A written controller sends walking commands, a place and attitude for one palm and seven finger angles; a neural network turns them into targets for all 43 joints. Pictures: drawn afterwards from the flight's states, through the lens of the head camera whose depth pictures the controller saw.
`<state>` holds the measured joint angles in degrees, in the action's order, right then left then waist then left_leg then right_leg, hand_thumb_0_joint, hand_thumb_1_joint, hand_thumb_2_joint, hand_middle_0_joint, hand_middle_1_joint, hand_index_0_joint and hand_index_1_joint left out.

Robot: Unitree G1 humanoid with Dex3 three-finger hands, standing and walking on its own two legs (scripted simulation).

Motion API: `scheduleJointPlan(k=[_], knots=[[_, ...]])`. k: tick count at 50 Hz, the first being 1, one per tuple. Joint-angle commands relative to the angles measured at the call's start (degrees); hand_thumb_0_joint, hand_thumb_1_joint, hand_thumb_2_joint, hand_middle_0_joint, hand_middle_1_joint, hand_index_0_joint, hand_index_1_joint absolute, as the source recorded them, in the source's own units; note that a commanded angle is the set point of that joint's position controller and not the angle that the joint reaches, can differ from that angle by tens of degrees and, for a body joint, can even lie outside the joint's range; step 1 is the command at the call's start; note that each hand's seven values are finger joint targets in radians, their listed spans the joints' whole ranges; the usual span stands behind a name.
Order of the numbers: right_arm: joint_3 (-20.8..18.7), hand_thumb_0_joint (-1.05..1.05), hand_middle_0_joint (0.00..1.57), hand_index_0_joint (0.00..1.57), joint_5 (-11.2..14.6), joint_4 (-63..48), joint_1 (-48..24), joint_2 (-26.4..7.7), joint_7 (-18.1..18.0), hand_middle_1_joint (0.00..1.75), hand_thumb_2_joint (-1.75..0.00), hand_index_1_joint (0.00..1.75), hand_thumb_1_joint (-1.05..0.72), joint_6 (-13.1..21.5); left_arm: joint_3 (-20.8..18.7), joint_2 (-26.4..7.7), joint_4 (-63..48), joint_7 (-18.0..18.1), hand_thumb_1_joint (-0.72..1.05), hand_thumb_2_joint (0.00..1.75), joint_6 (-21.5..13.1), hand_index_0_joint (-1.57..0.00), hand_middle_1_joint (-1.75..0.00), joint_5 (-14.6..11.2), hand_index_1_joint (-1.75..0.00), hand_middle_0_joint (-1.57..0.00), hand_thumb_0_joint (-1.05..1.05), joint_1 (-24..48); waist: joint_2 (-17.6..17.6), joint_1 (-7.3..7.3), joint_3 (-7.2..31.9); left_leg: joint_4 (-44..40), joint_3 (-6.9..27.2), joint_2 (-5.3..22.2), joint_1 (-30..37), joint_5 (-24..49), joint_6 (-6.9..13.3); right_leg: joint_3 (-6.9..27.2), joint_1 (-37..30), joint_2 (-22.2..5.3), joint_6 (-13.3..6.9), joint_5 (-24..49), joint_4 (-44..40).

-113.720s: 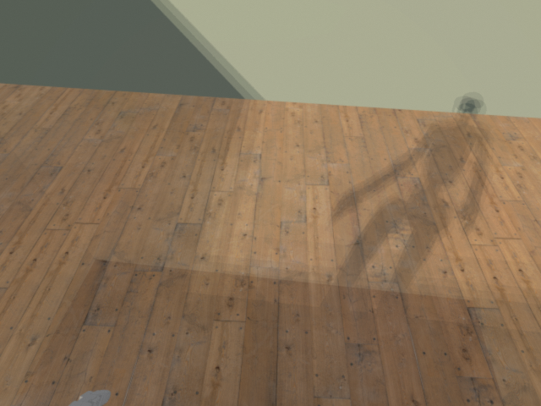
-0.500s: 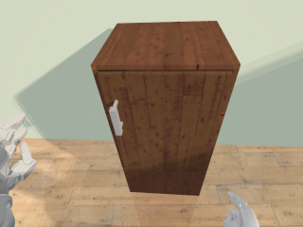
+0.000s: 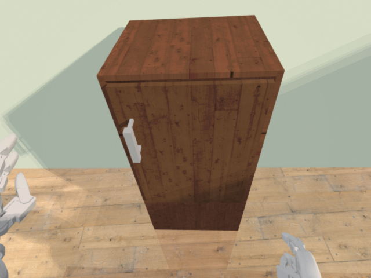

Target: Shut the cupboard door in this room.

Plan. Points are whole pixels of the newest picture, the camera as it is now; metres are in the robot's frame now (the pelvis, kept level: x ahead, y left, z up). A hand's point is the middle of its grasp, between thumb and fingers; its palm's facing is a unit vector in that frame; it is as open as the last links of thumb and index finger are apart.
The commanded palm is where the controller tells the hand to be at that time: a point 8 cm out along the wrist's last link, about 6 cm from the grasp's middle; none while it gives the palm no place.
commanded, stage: step back with the hand held close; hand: left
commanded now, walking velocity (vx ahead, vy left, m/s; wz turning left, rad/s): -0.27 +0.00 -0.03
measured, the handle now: (134, 141) +0.48 +0.20 +0.00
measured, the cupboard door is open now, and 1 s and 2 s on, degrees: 0 0 0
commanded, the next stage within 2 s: stop stepping back and stand still in 1.22 s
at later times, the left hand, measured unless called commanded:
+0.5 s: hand out of the picture +0.14 +0.28 +0.16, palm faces +0.43 -0.77 -0.47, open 7.4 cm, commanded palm +0.08 +0.32 +0.17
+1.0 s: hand out of the picture +0.09 +0.31 +0.16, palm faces +0.45 -0.76 -0.46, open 7.4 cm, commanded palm +0.02 +0.34 +0.17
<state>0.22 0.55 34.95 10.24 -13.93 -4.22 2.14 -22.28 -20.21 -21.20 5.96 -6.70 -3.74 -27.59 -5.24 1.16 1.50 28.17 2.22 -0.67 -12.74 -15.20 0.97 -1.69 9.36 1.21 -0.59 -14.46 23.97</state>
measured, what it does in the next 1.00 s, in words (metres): walks backwards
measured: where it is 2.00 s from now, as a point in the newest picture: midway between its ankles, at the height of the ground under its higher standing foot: outside the picture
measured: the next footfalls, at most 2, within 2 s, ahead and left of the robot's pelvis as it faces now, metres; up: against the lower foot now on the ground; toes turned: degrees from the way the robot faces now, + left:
right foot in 1.22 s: -0.24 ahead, -0.11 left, +0.00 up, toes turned -1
left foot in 1.46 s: -0.07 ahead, +0.10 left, +0.00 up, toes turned -3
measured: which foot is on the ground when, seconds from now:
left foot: down 0.00-1.00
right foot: down 0.00-0.92, up 0.94-1.00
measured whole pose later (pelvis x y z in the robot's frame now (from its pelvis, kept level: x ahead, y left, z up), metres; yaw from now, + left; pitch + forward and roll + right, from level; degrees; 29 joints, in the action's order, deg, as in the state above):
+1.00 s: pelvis -0.11 +0.03 -0.01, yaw +2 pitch +1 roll -4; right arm -1.6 -0.4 35.7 12.4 -11.7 -5.1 3.2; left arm -26.5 -25.7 -29.9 9.5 -13.1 -1.4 -31.3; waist -0.5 -1.9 0.6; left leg 35.2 1.4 0.6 -26.9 -9.6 3.3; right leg 0.9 24.2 3.7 1.0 -16.5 41.6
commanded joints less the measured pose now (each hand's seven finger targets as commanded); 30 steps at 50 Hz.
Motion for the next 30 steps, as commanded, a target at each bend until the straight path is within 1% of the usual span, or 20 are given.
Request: scheduleJointPlan(k=[1, 3, 4, 6, 8, 9, 10, 12, 13, 14, 15, 18, 19, 20, 23, 24, 25, 28, 29, 30], knots=[[-3.0, 0.00, 0.20, 0.20, 0.2, -10.2, -5.9, -6.2, -0.8, 0.30, -0.90, 0.30, -0.90, 0.6, -7.2, -12.5, -13.4, 1.5, 0.90, 0.90, -4.1, -0.20, -0.30, -0.4, -0.30, -0.20, 0.00, -1.0, 3.3, -0.60, 8.2, -1.3, 0.8, 3.5, 2.5, 22.2, 0.9, 3.5, -0.5, -6.9, -0.5, 22.5, -0.7], [-3.1, 0.00, 0.20, 0.20, 0.4, -10.9, -5.8, -6.1, -1.1, 0.30, -0.90, 0.30, -0.90, -0.4, -8.3, -13.8, -14.2, 1.9, 0.90, 0.90, -4.0, -0.20, -0.30, -0.6, -0.30, -0.20, 0.00, -1.4, 3.6, -0.62, 9.6, -1.6, 1.0, 3.9, 2.6, 26.1, 0.9, 3.0, -1.5, -6.1, 0.0, 25.1, 1.0], [-3.2, 0.00, 0.20, 0.20, 0.3, -11.1, -6.0, -6.4, -1.4, 0.30, -0.90, 0.30, -0.90, -0.7, -9.6, -15.2, -15.0, 2.1, 0.90, 0.90, -4.0, -0.20, -0.30, -0.6, -0.30, -0.20, 0.00, -1.0, 2.9, -0.50, 10.3, -1.8, 1.1, 4.0, 2.5, 27.3, 0.8, 2.8, -2.0, -5.9, 0.0, 25.9, 1.7], [-3.2, 0.00, 0.20, 0.20, 0.5, -11.8, -5.8, -6.2, -1.6, 0.30, -0.90, 0.30, -0.90, -1.4, -8.8, -14.3, -15.2, 2.2, 0.90, 0.90, -3.9, -0.20, -0.30, -0.7, -0.30, -0.20, 0.00, -1.2, 3.3, -0.64, 9.5, -2.7, 1.3, 4.4, 1.4, 26.4, 0.8, 2.6, -1.8, -5.2, 0.4, 24.3, 2.2], [-3.4, 0.00, 0.20, 0.20, 0.6, -12.2, -5.5, -6.4, -1.7, 0.30, -0.90, 0.30, -0.90, -1.7, -9.0, -14.7, -15.8, 2.5, 0.90, 0.90, -3.9, -0.20, -0.30, -0.6, -0.30, -0.20, 0.00, -1.8, 2.9, -0.62, 9.7, -3.6, 1.7, 4.7, -0.2, 24.6, 1.0, 2.7, -2.4, -4.6, 0.6, 22.6, 2.7], [-3.5, 0.00, 0.20, 0.20, 0.5, -12.3, -5.8, -6.8, -1.8, 0.30, -0.90, 0.30, -0.90, -1.7, -9.9, -15.5, -15.8, 2.6, 0.90, 0.90, -3.9, -0.20, -0.30, -0.7, -0.30, -0.20, 0.00, -2.1, 1.7, -0.47, 9.3, -4.3, 1.9, 4.9, -0.9, 23.3, 1.1, 2.8, -2.2, -4.4, 0.7, 21.4, 2.8], [-3.3, 0.00, 0.20, 0.20, 0.6, -12.5, -5.6, -6.3, -1.8, 0.30, -0.90, 0.30, -0.90, -1.7, -8.8, -14.3, -15.7, 2.7, 0.90, 0.90, -4.0, -0.20, -0.30, -0.6, -0.30, -0.20, 0.00, -2.6, 2.3, -0.53, 8.9, -5.1, 2.5, 5.2, -2.8, 21.6, 1.1, 2.5, -3.1, -4.1, 0.8, 19.7, 3.3], [-3.4, 0.00, 0.20, 0.20, 0.6, -12.8, -5.4, -6.7, -1.6, 0.30, -0.90, 0.30, -0.90, -1.6, -8.8, -14.2, -15.8, 2.8, 0.90, 0.90, -4.1, -0.20, -0.30, -0.4, -0.30, -0.20, 0.00, -2.9, 1.3, -0.55, 7.5, -6.3, 3.0, 5.6, -6.3, 16.1, 1.7, 2.9, -3.2, -3.8, 0.9, 16.2, 3.3], [-3.4, 0.00, 0.20, 0.20, 0.7, -12.7, -5.4, -6.7, -1.6, 0.30, -0.90, 0.30, -0.90, -1.4, -8.9, -14.2, -15.5, 2.9, 0.90, 0.90, -4.3, -0.20, -0.30, -0.4, -0.30, -0.20, 0.00, -3.1, 2.2, -0.56, 6.9, -7.1, 3.5, 5.7, -8.6, 12.2, 1.9, 3.1, -3.6, -3.5, 1.1, 14.0, 3.4], [-3.6, 0.00, 0.20, 0.20, 0.5, -12.6, -5.2, -7.3, -1.7, 0.30, -0.90, 0.30, -0.90, -1.2, -9.8, -15.1, -15.7, 3.1, 0.90, 0.90, -4.6, -0.20, -0.30, -0.1, -0.30, -0.20, 0.00, -3.4, 0.8, -0.50, 6.9, -8.1, 4.0, 5.9, -10.6, 8.2, 2.2, 3.1, -4.3, -3.3, 1.1, 11.7, 3.7], [-3.3, 0.00, 0.20, 0.20, 0.6, -12.7, -5.2, -6.8, -1.6, 0.30, -0.90, 0.30, -0.90, -1.0, -8.7, -13.7, -15.9, 3.0, 0.90, 0.90, -4.9, -0.20, -0.30, 0.0, -0.30, -0.20, 0.00, -3.5, 0.5, -0.70, 6.2, -8.9, 4.6, 6.3, -13.0, 4.5, 2.6, 3.4, -5.1, -3.2, 1.1, 10.3, 4.1], [-3.5, 0.00, 0.20, 0.20, 0.7, -12.7, -4.4, -7.0, -1.5, 0.30, -0.90, 0.30, -0.90, -0.2, -9.0, -13.7, -15.8, 3.3, 0.90, 0.90, -5.8, -0.20, -0.30, 0.7, -0.30, -0.20, 0.00, -2.4, 1.6, -1.02, 3.9, -9.5, 5.1, 6.0, -19.9, -8.5, 3.5, 4.8, -5.8, -3.3, 1.0, 5.7, 3.7], [-3.6, 0.00, 0.20, 0.20, 0.4, -12.4, -4.5, -7.4, -1.6, 0.30, -0.90, 0.30, -0.90, 0.1, -10.5, -15.2, -16.0, 3.5, 0.90, 0.90, -6.1, -0.20, -0.30, 0.9, -0.30, -0.20, 0.00, -2.1, 1.5, -0.98, 3.6, -9.4, 5.4, 5.9, -20.9, -11.0, 3.6, 5.4, -5.4, -3.5, 0.8, 3.8, 3.1], [-3.3, 0.00, 0.20, 0.20, 0.5, -12.4, -4.1, -6.8, -1.5, 0.30, -0.90, 0.30, -0.90, 0.5, -8.7, -13.4, -16.1, 3.5, 0.90, 0.90, -6.5, -0.20, -0.30, 1.0, -0.30, -0.20, 0.00, -1.6, 1.9, -1.34, 2.8, -8.8, 5.5, 5.7, -21.1, -12.7, 3.5, 5.5, -3.9, -3.9, 0.6, 0.9, 2.3], [-3.4, 0.00, 0.20, 0.20, 0.1, -11.9, -3.4, -7.1, -1.5, 0.30, -0.90, 0.30, -0.90, 1.6, -8.8, -13.6, -17.0, 3.9, 0.90, 0.90, -7.6, -0.20, -0.30, 1.7, -0.30, -0.20, 0.00, -0.3, 1.5, -1.53, 2.2, -7.4, 5.8, 5.5, -21.7, -16.1, 3.7, 6.5, -1.1, -4.0, 0.2, -5.1, 1.0], [-3.5, 0.00, 0.20, 0.20, -0.1, -11.6, -3.4, -7.5, -1.6, 0.30, -0.90, 0.30, -0.90, 2.0, -9.9, -14.8, -17.6, 4.2, 0.90, 0.90, -7.8, -0.20, -0.30, 1.8, -0.30, -0.20, 0.00, 0.3, 0.9, -1.53, 2.2, -7.9, 6.4, 5.8, -21.7, -16.1, 3.7, 6.4, -0.8, -3.8, 0.2, -5.6, 1.0], [-3.3, 0.00, 0.20, 0.20, -0.2, -11.4, -3.1, -7.1, -1.6, 0.30, -0.90, 0.30, -0.90, 2.4, -9.0, -13.7, -18.2, 4.2, 0.90, 0.90, -8.2, -0.20, -0.30, 1.8, -0.30, -0.20, 0.00, 0.3, 0.1, -1.61, 2.5, -8.8, 7.0, 6.2, -22.0, -16.5, 3.7, 5.6, -1.3, -3.3, 0.3, -5.5, 2.2], [-3.3, 0.00, 0.20, 0.20, -0.3, -11.1, -3.0, -7.2, -1.7, 0.30, -0.90, 0.30, -0.90, 3.4, -9.3, -13.5, -18.4, 4.4, 0.90, 0.90, -8.8, -0.20, -0.30, 2.3, -0.30, -0.20, 0.00, 1.1, -2.0, -1.39, 2.8, -11.5, 8.7, 8.0, -26.4, -20.5, 4.8, 5.0, -5.3, -1.3, 0.9, -3.1, 6.8], [-3.5, 0.00, 0.20, 0.20, -0.5, -10.8, -3.2, -7.6, -1.9, 0.30, -0.90, 0.30, -0.90, 3.7, -10.6, -14.9, -18.5, 4.5, 0.90, 0.90, -8.9, -0.20, -0.30, 2.5, -0.30, -0.20, 0.00, 1.3, -3.3, -1.31, 3.1, -12.0, 9.0, 8.3, -27.5, -20.9, 5.0, 5.1, -6.4, -0.8, 1.0, -1.8, 8.0], [-3.3, 0.00, 0.20, 0.20, -0.4, -10.7, -2.7, -7.1, -1.8, 0.30, -0.90, 0.30, -0.90, 4.0, -9.7, -13.4, -18.7, 4.5, 0.90, 0.90, -9.1, -0.20, -0.30, 2.5, -0.30, -0.20, 0.00, 1.0, -3.0, -1.37, 3.7, -12.2, 9.7, 8.6, -28.7, -21.0, 5.1, 4.9, -8.0, -0.6, 0.9, 0.3, 9.5]])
